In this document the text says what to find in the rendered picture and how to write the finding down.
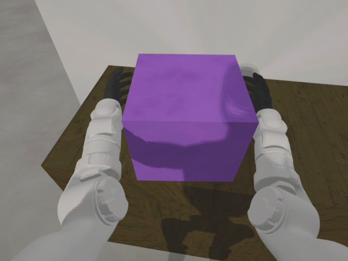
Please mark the right robot hand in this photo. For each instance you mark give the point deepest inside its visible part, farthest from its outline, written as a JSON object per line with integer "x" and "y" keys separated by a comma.
{"x": 260, "y": 98}

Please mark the pedestal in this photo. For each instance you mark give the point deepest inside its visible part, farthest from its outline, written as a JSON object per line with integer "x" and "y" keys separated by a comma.
{"x": 209, "y": 219}

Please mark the carton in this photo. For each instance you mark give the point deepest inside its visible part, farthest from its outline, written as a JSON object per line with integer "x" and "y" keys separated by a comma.
{"x": 188, "y": 117}

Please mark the left robot hand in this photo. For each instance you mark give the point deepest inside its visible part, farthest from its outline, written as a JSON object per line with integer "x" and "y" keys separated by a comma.
{"x": 113, "y": 86}

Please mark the left robot forearm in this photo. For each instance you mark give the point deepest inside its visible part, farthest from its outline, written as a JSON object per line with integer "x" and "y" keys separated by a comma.
{"x": 102, "y": 145}

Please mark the robot right upper arm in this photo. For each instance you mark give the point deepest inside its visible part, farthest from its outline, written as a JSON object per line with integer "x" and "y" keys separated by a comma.
{"x": 289, "y": 226}

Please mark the right robot forearm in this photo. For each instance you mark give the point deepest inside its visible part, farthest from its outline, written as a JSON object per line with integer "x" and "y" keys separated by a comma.
{"x": 273, "y": 158}

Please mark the robot left upper arm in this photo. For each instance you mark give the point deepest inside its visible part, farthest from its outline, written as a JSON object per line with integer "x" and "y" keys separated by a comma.
{"x": 88, "y": 213}

